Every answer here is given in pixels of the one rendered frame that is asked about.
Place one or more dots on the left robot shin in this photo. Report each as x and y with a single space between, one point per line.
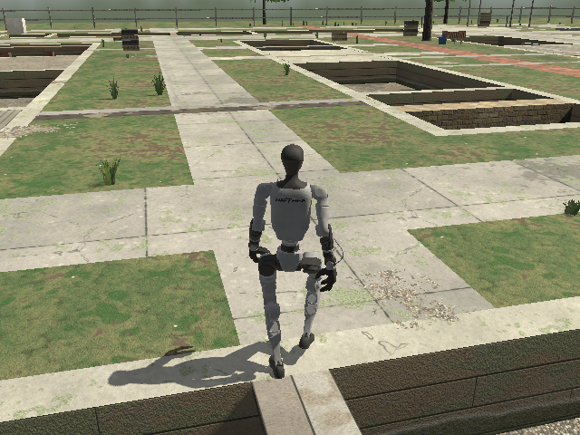
274 335

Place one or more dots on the left robot hand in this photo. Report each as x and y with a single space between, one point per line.
261 251

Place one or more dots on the robot head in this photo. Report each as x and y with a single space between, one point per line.
292 157

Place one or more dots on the right robot forearm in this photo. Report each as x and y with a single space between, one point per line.
328 250

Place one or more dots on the right robot upper arm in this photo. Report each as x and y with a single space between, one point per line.
322 210

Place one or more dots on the left robot forearm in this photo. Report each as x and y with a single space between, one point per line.
254 238

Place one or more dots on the right robot hand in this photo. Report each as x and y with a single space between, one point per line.
330 280

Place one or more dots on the left robot upper arm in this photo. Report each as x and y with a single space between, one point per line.
263 191

